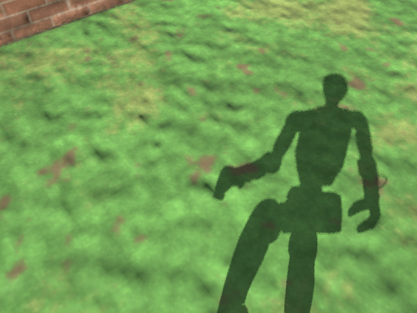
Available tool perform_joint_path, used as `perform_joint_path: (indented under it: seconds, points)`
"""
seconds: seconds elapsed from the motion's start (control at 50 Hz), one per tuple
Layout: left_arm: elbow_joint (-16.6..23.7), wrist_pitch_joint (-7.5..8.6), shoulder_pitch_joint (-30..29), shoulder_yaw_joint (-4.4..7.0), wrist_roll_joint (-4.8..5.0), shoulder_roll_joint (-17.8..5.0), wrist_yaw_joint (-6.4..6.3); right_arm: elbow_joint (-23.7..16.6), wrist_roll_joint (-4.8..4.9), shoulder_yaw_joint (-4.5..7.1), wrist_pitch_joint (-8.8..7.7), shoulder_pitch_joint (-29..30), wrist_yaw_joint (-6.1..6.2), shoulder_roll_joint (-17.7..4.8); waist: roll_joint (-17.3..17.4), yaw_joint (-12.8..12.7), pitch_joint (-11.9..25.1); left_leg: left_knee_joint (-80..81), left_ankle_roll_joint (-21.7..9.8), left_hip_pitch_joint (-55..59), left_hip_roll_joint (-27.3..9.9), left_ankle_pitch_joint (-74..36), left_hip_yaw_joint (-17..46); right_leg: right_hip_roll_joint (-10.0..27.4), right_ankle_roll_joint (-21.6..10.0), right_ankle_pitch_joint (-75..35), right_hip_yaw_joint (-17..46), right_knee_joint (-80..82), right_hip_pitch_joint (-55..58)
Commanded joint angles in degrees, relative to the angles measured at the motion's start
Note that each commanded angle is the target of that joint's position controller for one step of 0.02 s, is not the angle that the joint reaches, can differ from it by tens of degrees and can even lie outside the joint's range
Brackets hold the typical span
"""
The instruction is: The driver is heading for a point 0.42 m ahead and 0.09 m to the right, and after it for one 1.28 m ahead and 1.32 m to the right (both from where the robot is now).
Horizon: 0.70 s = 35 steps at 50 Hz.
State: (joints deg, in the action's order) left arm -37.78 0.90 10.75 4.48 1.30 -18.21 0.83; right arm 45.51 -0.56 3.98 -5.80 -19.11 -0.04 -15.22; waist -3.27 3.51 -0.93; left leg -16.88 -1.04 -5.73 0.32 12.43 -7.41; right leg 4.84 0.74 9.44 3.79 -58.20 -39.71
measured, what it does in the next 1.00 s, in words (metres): walks ahead, turning right: right foot, then left foot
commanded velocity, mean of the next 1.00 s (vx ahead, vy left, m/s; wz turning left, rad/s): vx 0.50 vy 0.00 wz -0.58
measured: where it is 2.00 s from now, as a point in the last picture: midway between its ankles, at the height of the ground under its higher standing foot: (312, 228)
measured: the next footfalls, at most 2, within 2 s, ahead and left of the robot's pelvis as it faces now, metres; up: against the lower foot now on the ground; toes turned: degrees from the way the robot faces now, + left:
right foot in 0.24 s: +0.28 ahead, -0.16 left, +0.00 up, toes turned -11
left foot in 0.72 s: +0.61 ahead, -0.06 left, +0.00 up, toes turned -29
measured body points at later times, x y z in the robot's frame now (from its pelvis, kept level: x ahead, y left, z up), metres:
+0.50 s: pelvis +0.26 -0.09 +0.00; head +0.29 -0.12 +0.45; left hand +0.42 +0.16 -0.10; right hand +0.37 -0.40 -0.09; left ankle +0.44 +0.07 -0.67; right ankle +0.24 -0.15 -0.75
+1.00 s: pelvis +0.54 -0.14 +0.00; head +0.56 -0.15 +0.45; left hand +0.82 +0.00 -0.10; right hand +0.43 -0.40 -0.12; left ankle +0.58 -0.04 -0.75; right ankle +0.51 -0.31 -0.67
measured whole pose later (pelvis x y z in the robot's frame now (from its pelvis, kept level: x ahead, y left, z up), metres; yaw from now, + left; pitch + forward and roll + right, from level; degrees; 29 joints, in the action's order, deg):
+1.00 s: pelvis +0.54 -0.14 +0.00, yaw -35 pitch +1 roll +2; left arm -37.3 0.4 12.4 4.5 1.4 -18.2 0.0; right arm 45.9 -0.4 3.8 -5.8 -17.1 -0.6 -15.3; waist -2.9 2.8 -2.0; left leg -17.8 -1.9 -7.1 1.6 11.7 -6.8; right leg 4.7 0.3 13.1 4.3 -60.6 -37.9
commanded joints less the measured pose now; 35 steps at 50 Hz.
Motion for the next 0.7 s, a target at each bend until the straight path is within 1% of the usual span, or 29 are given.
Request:
perform_joint_path:
  seconds: [0.02,0.08,0.12,0.14,0.16,0.18,0.2,0.22,0.24,0.26,0.28,0.3,0.32,0.34,0.36,0.38,0.4,0.44,0.48,0.52,0.54,0.56,0.6,0.64,0.68,0.7]
  points:
    - [4.4,0.79,-3.0,-0.37,-0.06,-0.3,0.97,-3.5,0.23,2.09,-0.66,4.5,0.51,-9.2,7.3,-1.0,-1.2,7.6,-8.5,1.8,-15.0,-15.8,5.8,1.3,-0.2,-8.2,-0.2,8.2,-1.8]
    - [6.3,1.07,-8.5,-0.72,-0.02,0.2,2.04,-2.0,0.86,2.46,0.02,2.5,0.72,-10.8,6.8,0.9,-2.9,7.3,-7.5,3.7,-15.6,-15.4,2.2,0.6,-1.4,-10.1,-3.2,15.5,0.2]
    - [7.6,0.99,-10.6,-0.59,0.17,-0.3,2.59,-1.2,1.52,2.82,0.56,1.6,0.64,-11.8,7.0,1.0,-3.9,6.2,-6.7,6.5,-16.7,-17.0,0.8,0.2,-2.8,-7.4,-4.5,18.4,0.7]
    - [8.1,0.93,-11.0,-0.38,0.12,-0.8,2.81,-0.9,1.84,3.02,0.91,1.4,0.63,-12.4,7.2,0.7,-4.0,4.8,-6.3,7.9,-17.2,-20.5,0.0,-0.4,-3.8,-5.0,-5.4,19.6,1.5]
    - [8.4,0.82,-10.4,0.00,-0.02,-1.5,2.93,-0.8,2.07,3.26,1.24,1.7,0.69,-13.2,7.8,-0.3,-3.2,2.0,-5.7,8.9,-17.3,-28.7,-1.2,-1.8,-5.0,-2.1,-6.9,20.5,4.0]
    - [8.3,0.59,-8.4,0.63,-0.24,-2.6,2.86,-0.8,2.39,3.59,1.57,1.9,0.85,-14.2,8.9,-1.9,-1.2,-2.5,-5.2,9.6,-17.1,-39.3,-2.4,-3.9,-6.2,1.0,-8.7,20.8,8.2]
    - [7.1,0.36,-2.9,1.74,-0.29,-4.4,2.66,-0.9,2.68,3.78,2.03,2.4,0.99,-14.9,9.0,-5.3,2.1,-10.9,-4.4,9.2,-16.2,-47.8,-3.8,-6.6,-7.9,2.1,-10.4,22.4,15.8]
    - [4.4,0.07,7.2,3.61,-0.13,-7.5,2.00,-1.1,2.76,3.33,2.23,2.6,1.18,-13.8,7.5,-10.5,7.3,-23.5,-2.6,3.7,-14.0,-48.0,-5.5,-9.2,-10.1,-1.6,-10.6,25.7,30.3]
    - [2.6,-0.50,15.3,5.31,0.20,-12.6,0.67,-2.4,0.67,1.82,1.89,1.0,1.20,-9.9,-1.5,-12.7,12.3,-42.7,0.1,-12.5,-11.0,-22.1,-5.5,-0.2,-13.8,-3.4,4.0,26.5,48.0]
    - [4.1,0.54,11.9,5.23,0.23,-18.0,0.81,-6.0,-0.71,-0.64,0.14,-3.6,0.36,-3.1,-13.7,-5.2,19.5,-60.2,3.0,-35.0,0.8,22.9,4.2,13.0,-25.1,9.6,38.6,35.2,62.7]
    - [4.7,1.41,13.6,3.83,0.10,-12.1,1.26,-6.6,1.69,0.46,-1.67,4.3,-0.28,-9.2,-5.3,-10.6,21.1,-64.2,2.0,-40.9,-0.9,20.1,13.2,13.9,-23.7,14.8,42.3,41.9,62.0]
    - [4.0,2.19,11.4,2.90,-0.27,-9.5,1.38,-7.9,3.13,0.83,-2.45,8.1,-0.48,-10.7,-3.4,-9.9,12.4,-61.9,0.7,-43.9,-3.0,14.1,12.3,12.4,-21.0,10.3,34.1,42.2,55.3]
    - [4.3,2.48,7.8,2.32,-0.14,-7.9,1.32,-7.3,2.05,0.54,-2.71,8.2,0.04,-9.8,1.7,-7.1,8.3,-57.0,0.4,-40.6,-5.5,9.3,12.3,9.8,-18.9,4.1,27.5,41.8,46.7]
    - [4.9,2.45,4.2,1.78,-0.37,-6.3,1.17,-6.7,0.53,0.85,-2.50,7.7,0.44,-10.0,2.2,-4.8,5.6,-52.3,0.9,-36.4,-7.0,6.6,12.3,7.4,-17.6,-2.4,22.1,42.1,39.3]
    - [5.7,2.51,2.3,1.36,-1.06,-5.4,0.91,-6.5,0.18,1.10,-1.83,6.5,0.34,-10.1,0.9,-3.0,5.0,-50.3,1.3,-32.7,-7.9,4.6,12.7,5.8,-17.2,-6.3,19.5,43.4,34.8]
    - [5.7,2.66,1.7,1.37,-1.17,-5.5,0.69,-6.4,-0.04,1.11,-1.21,6.0,0.29,-9.6,0.5,-2.3,4.7,-48.5,2.0,-31.1,-7.8,3.6,12.3,5.1,-17.5,-9.1,18.4,44.4,32.3]
    - [5.2,2.87,2.0,1.42,-1.01,-5.7,0.40,-6.3,-0.31,0.94,-0.67,6.0,0.29,-8.8,0.8,-2.0,4.3,-46.6,2.9,-30.4,-7.5,2.8,11.6,4.6,-17.9,-12.5,16.7,44.8,30.3]
    - [4.1,3.04,3.7,1.65,-0.79,-6.6,-0.38,-7.1,-0.70,0.51,-0.02,8.6,0.46,-7.4,1.3,-2.4,2.9,-41.2,4.4,-31.0,-6.5,-1.3,10.8,3.3,-17.8,-15.7,13.8,45.4,27.7]
    - [2.9,2.84,5.8,1.80,-0.46,-7.2,-1.05,-8.3,-0.66,-0.03,0.01,13.4,0.38,-6.1,0.6,-4.1,1.7,-32.6,5.1,-31.5,-5.3,-8.6,10.7,1.7,-16.2,-14.8,12.0,45.1,27.2]
    - [1.9,2.50,7.4,1.82,-0.16,-7.2,-1.45,-9.2,-0.31,-0.53,-0.28,17.8,-0.11,-5.0,-0.6,-5.9,1.1,-23.6,5.0,-29.0,-3.3,-15.2,10.6,0.1,-14.4,-11.0,11.1,44.4,26.4]
    - [1.5,2.37,8.3,1.88,-0.04,-7.4,-1.59,-9.7,-0.05,-0.68,-0.47,19.9,-0.43,-4.8,-1.0,-6.7,0.7,-20.1,4.9,-27.5,-2.4,-17.2,10.5,-0.1,-13.8,-9.2,11.4,44.2,26.2]
    - [0.9,2.35,9.1,1.85,0.01,-7.5,-1.65,-9.9,0.28,-0.78,-0.69,21.1,-0.80,-4.8,-1.3,-7.2,0.6,-17.7,4.7,-26.3,-1.9,-18.9,10.2,0.4,-13.5,-7.7,11.7,44.2,26.5]
    - [-0.3,2.16,11.1,1.87,0.29,-7.5,-1.70,-10.8,0.68,-0.56,-1.16,23.5,-1.34,-5.7,-1.5,-8.2,0.0,-14.7,4.0,-25.2,-1.2,-18.8,11.1,1.7,-13.2,-6.2,14.5,42.2,28.6]
    - [-1.0,1.73,11.8,1.80,0.37,-7.0,-1.92,-11.3,0.75,-0.03,-1.57,23.8,-1.71,-6.9,-2.0,-7.8,0.0,-11.7,2.9,-24.4,-0.7,-15.4,12.1,2.9,-12.7,-5.6,18.0,39.1,32.3]
    - [-1.2,1.27,11.0,2.05,0.21,-7.3,-2.11,-10.9,0.91,0.64,-2.00,21.2,-1.69,-8.1,-3.9,-6.1,0.4,-10.5,1.3,-20.8,-0.3,-9.8,12.0,3.6,-11.8,-8.3,20.6,36.0,34.2]
    - [-0.9,1.05,10.0,1.87,0.15,-6.7,-2.07,-9.9,0.84,1.21,-2.25,17.1,-1.43,-8.7,-4.3,-3.8,1.8,-8.4,0.1,-15.0,0.3,-9.4,10.8,2.3,-10.8,-11.4,20.5,32.9,33.8]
